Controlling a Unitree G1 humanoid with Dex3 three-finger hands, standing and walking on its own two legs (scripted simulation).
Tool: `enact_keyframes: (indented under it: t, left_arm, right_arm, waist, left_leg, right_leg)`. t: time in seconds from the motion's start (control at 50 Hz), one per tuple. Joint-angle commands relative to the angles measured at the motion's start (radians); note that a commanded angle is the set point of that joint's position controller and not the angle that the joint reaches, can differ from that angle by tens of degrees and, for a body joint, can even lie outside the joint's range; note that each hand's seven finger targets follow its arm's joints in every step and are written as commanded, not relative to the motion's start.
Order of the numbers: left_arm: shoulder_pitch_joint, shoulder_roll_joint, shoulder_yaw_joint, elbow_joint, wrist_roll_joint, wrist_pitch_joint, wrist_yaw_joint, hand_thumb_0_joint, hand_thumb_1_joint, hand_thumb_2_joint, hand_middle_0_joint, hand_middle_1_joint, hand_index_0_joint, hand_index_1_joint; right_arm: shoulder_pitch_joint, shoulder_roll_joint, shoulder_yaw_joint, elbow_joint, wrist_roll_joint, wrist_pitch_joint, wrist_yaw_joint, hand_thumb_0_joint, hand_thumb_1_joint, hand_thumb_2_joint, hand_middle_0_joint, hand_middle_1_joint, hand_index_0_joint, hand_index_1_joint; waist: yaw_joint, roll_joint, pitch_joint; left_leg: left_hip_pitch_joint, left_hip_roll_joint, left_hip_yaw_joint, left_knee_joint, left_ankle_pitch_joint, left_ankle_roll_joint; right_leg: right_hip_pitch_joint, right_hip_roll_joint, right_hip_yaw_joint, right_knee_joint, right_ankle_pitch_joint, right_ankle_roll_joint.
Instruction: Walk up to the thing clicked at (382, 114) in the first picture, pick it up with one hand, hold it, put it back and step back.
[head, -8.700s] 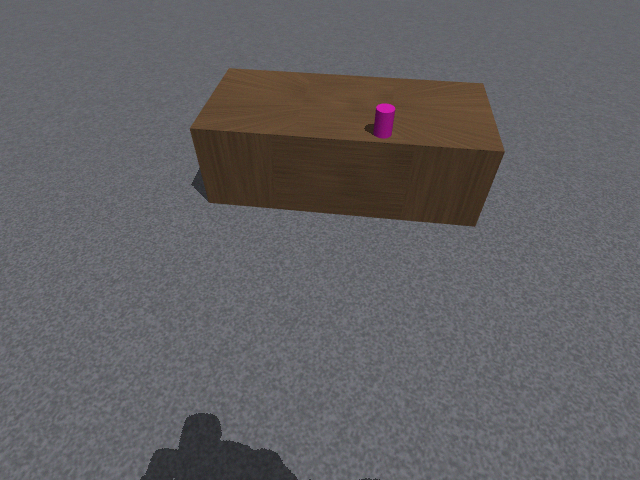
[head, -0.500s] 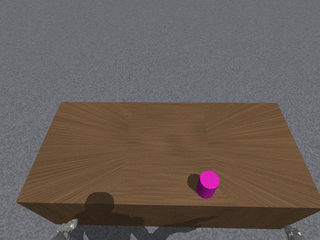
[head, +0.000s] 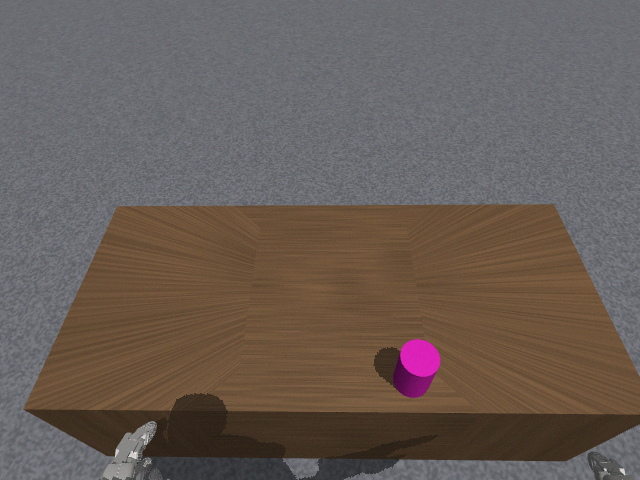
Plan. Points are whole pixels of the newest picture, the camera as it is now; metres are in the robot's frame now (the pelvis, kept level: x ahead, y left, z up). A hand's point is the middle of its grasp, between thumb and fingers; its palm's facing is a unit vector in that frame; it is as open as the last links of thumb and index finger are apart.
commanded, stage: go down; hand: right
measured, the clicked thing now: (415, 369) +0.40 -0.15 -0.28
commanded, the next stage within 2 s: approach in 1.74 s
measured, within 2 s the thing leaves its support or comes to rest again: neither
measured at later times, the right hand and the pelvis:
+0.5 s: hand (603, 451) +0.21 -0.30 -0.04, palm faces +0.15 +0.94 -0.29, open 17.4 cm; pelvis -0.02 +0.00 +0.00, yaw -1 degrees
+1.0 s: hand (620, 377) +0.28 -0.33 -0.01, palm faces +0.13 +0.98 -0.18, open 17.7 cm; pelvis -0.03 +0.00 +0.00, yaw +1 degrees
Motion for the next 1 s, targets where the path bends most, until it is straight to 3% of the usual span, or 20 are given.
enact_keyframes:
  t: [0.0,0.02,0.06,0.1,0.12,0.16,0.24,0.26,0.3,0.46,0.5,0.6,0.62,0.68,0.72,0.78,0.86,0.9,0.94,0.98]
  left_arm:
    - [-0.032,0.138,0.053,-0.144,0.001,-0.064,0.028,0.000,0.899,0.895,-0.193,-0.300,-0.194,-0.298]
    - [-0.029,0.139,0.053,-0.142,0.002,-0.066,0.031,0.000,0.897,0.896,-0.195,-0.301,-0.196,-0.299]
    - [-0.027,0.147,0.056,-0.145,0.002,-0.071,0.035,0.000,0.900,0.895,-0.195,-0.301,-0.196,-0.300]
    - [-0.020,0.150,0.058,-0.145,0.003,-0.075,0.041,0.000,0.901,0.893,-0.194,-0.301,-0.196,-0.299]
    - [-0.025,0.144,0.053,-0.144,0.003,-0.079,0.041,0.000,0.901,0.897,-0.194,-0.301,-0.194,-0.300]
    - [-0.026,0.143,0.053,-0.145,0.004,-0.084,0.042,0.000,0.901,0.896,-0.194,-0.300,-0.195,-0.299]
    - [-0.025,0.143,0.047,-0.143,0.007,-0.094,0.052,0.000,0.896,0.892,-0.198,-0.301,-0.198,-0.300]
    - [-0.022,0.155,0.054,-0.132,0.007,-0.100,0.057,0.000,0.899,0.892,-0.198,-0.302,-0.199,-0.300]
    - [-0.030,0.145,0.038,-0.127,0.005,-0.109,0.063,0.000,0.896,0.892,-0.200,-0.300,-0.200,-0.300]
    - [-0.030,0.169,0.031,-0.075,0.006,-0.113,0.072,0.000,0.894,0.890,-0.201,-0.299,-0.201,-0.299]
    - [-0.024,0.176,0.034,-0.072,0.006,-0.104,0.066,0.000,0.890,0.893,-0.200,-0.296,-0.198,-0.298]
    - [0.013,0.180,0.042,-0.061,0.008,-0.089,0.055,0.000,0.885,0.901,-0.195,-0.295,-0.192,-0.298]
    - [0.022,0.181,0.042,-0.057,0.010,-0.082,0.053,0.000,0.882,0.901,-0.195,-0.294,-0.191,-0.297]
    - [0.027,0.182,0.043,-0.059,0.010,-0.072,0.044,0.000,0.888,0.896,-0.194,-0.296,-0.194,-0.296]
    - [0.036,0.191,0.049,-0.064,0.011,-0.068,0.043,0.000,0.885,0.901,-0.194,-0.295,-0.192,-0.296]
    - [0.054,0.203,0.051,-0.047,0.014,-0.061,0.038,0.000,0.888,0.900,-0.192,-0.295,-0.191,-0.295]
    - [0.099,0.217,0.058,-0.025,0.019,-0.047,0.035,0.000,0.886,0.900,-0.191,-0.293,-0.189,-0.295]
    - [0.118,0.230,0.066,-0.006,0.020,-0.039,0.031,0.000,0.892,0.897,-0.191,-0.295,-0.191,-0.295]
    - [0.113,0.221,0.057,-0.022,0.022,-0.037,0.026,0.000,0.890,0.903,-0.191,-0.295,-0.189,-0.297]
    - [0.123,0.238,0.062,-0.009,0.023,-0.028,0.024,0.000,0.905,0.898,-0.191,-0.298,-0.192,-0.295]
  right_arm:
    - [-0.003,-0.207,-0.101,-0.182,0.000,-0.023,-0.001,0.000,0.537,-0.068,0.030,0.055,0.039,0.055]
    - [0.008,-0.219,-0.113,-0.194,0.002,-0.022,0.000,0.000,0.542,-0.076,0.026,0.058,0.036,0.058]
    - [0.020,-0.197,-0.089,-0.188,0.004,-0.017,0.012,0.000,0.546,-0.066,0.031,0.055,0.039,0.055]
    - [0.004,-0.243,-0.132,-0.229,0.005,-0.019,0.008,0.000,0.550,-0.068,0.028,0.055,0.038,0.056]
    - [0.022,-0.208,-0.101,-0.197,0.005,-0.015,0.013,0.000,0.553,-0.064,0.031,0.055,0.039,0.055]
    - [0.019,-0.213,-0.105,-0.213,0.004,-0.014,0.016,0.000,0.548,-0.066,0.032,0.055,0.041,0.055]
    - [-0.138,-0.291,-0.162,-0.277,0.007,-0.041,0.008,0.000,0.535,-0.073,0.030,0.056,0.040,0.056]
    - [-0.135,-0.283,-0.164,-0.229,0.014,-0.043,0.011,0.000,0.533,-0.068,0.033,0.054,0.041,0.054]
    - [-0.256,-0.335,-0.196,-0.263,0.026,-0.069,0.013,0.000,0.530,-0.069,0.035,0.054,0.042,0.054]
    - [-0.401,-0.361,-0.231,0.050,0.063,-0.117,0.115,0.000,0.537,-0.060,0.043,0.053,0.044,0.053]
    - [-0.436,-0.392,-0.248,0.081,0.067,-0.134,0.150,0.000,0.551,-0.057,0.043,0.053,0.044,0.053]
    - [-0.520,-0.450,-0.294,0.178,0.068,-0.193,0.205,0.000,0.535,-0.067,0.039,0.053,0.042,0.054]
    - [-0.551,-0.491,-0.318,0.181,0.065,-0.212,0.212,0.000,0.554,-0.069,0.035,0.056,0.040,0.056]
    - [-0.616,-0.483,-0.313,0.244,0.068,-0.261,0.234,0.000,0.566,-0.075,0.029,0.058,0.037,0.058]
    - [-0.666,-0.519,-0.337,0.265,0.067,-0.300,0.246,0.000,0.595,-0.085,0.018,0.063,0.029,0.063]
    - [-0.726,-0.550,-0.347,0.302,0.071,-0.352,0.269,0.000,0.611,-0.082,0.016,0.064,0.027,0.065]
    - [-0.788,-0.576,-0.357,0.372,0.073,-0.426,0.301,0.000,0.611,-0.074,0.020,0.063,0.029,0.063]
    - [-0.795,-0.578,-0.364,0.462,0.082,-0.451,0.319,0.000,0.611,-0.071,0.021,0.063,0.030,0.063]
    - [-0.843,-0.619,-0.379,0.454,0.071,-0.490,0.325,0.000,0.611,-0.070,0.021,0.062,0.030,0.062]
    - [-0.844,-0.620,-0.376,0.547,0.079,-0.513,0.344,0.000,0.611,-0.067,0.023,0.061,0.031,0.061]
  waist:
    - [0.004,-0.045,-0.131]
    - [-0.001,-0.055,-0.145]
    - [0.006,-0.048,-0.144]
    - [-0.001,-0.064,-0.157]
    - [0.009,-0.047,-0.139]
    - [0.008,-0.073,-0.125]
    - [0.015,-0.087,-0.137]
    - [0.026,-0.060,-0.121]
    - [0.023,-0.095,-0.120]
    - [0.022,-0.091,-0.116]
    - [0.007,-0.101,-0.133]
    - [0.004,-0.062,-0.176]
    - [0.000,-0.072,-0.184]
    - [0.005,-0.062,-0.137]
    - [0.013,-0.060,-0.169]
    - [0.010,-0.108,-0.173]
    - [0.020,-0.114,-0.236]
    - [0.022,-0.099,-0.186]
    - [0.015,-0.100,-0.230]
    - [0.015,-0.102,-0.177]
  left_leg:
    - [0.139,-0.049,0.004,-0.081,0.213,0.040]
    - [0.145,-0.048,0.003,-0.077,0.226,0.041]
    - [0.132,-0.050,0.005,-0.064,0.228,0.042]
    - [0.141,-0.049,0.004,-0.065,0.240,0.040]
    - [0.125,-0.053,0.009,-0.064,0.219,0.039]
    - [0.111,-0.053,0.008,-0.063,0.196,0.042]
    - [0.106,-0.049,0.001,-0.063,0.170,0.041]
    - [0.095,-0.052,0.003,-0.070,0.144,0.038]
    - [0.095,-0.046,-0.008,-0.082,0.110,0.039]
    - [0.116,-0.046,-0.003,-0.092,0.148,0.043]
    - [0.131,-0.046,0.002,-0.088,0.165,0.049]
    - [0.174,-0.044,-0.005,-0.086,0.250,0.048]
    - [0.182,-0.040,-0.012,-0.087,0.265,0.050]
    - [0.155,-0.044,-0.013,-0.097,0.211,0.051]
    - [0.163,-0.040,-0.024,-0.109,0.183,0.052]
    - [0.142,-0.044,-0.018,-0.097,0.181,0.060]
    - [0.134,-0.046,-0.019,-0.079,0.252,0.065]
    - [0.119,-0.048,-0.016,-0.084,0.225,0.064]
    - [0.138,-0.046,-0.023,-0.085,0.234,0.066]
    - [0.113,-0.048,-0.021,-0.091,0.182,0.068]
  right_leg:
    - [0.020,0.033,0.000,-0.138,0.356,-0.006]
    - [0.024,0.034,-0.001,-0.131,0.376,-0.005]
    - [0.019,0.031,0.006,-0.127,0.394,-0.001]
    - [0.029,0.033,0.003,-0.122,0.402,-0.001]
    - [0.012,0.031,0.009,-0.125,0.385,-0.002]
    - [0.012,0.030,0.011,-0.134,0.365,0.001]
    - [0.016,0.029,0.013,-0.134,0.313,-0.002]
    - [0.006,0.028,0.018,-0.139,0.280,-0.005]
    - [0.006,0.030,0.012,-0.149,0.223,-0.007]
    - [0.010,0.028,0.013,-0.162,0.264,-0.008]
    - [0.022,0.024,0.018,-0.171,0.296,-0.003]
    - [0.038,0.024,0.008,-0.161,0.388,-0.010]
    - [0.038,0.026,0.003,-0.156,0.398,-0.011]
    - [0.014,0.023,0.004,-0.177,0.333,-0.015]
    - [0.019,0.025,-0.002,-0.180,0.289,-0.022]
    - [0.034,0.020,0.004,-0.195,0.296,-0.014]
    - [0.085,0.014,0.007,-0.176,0.412,-0.007]
    - [0.044,0.012,0.013,-0.184,0.383,-0.007]
    - [0.046,0.018,0.003,-0.181,0.374,-0.011]
    - [0.013,0.016,0.008,-0.197,0.316,-0.010]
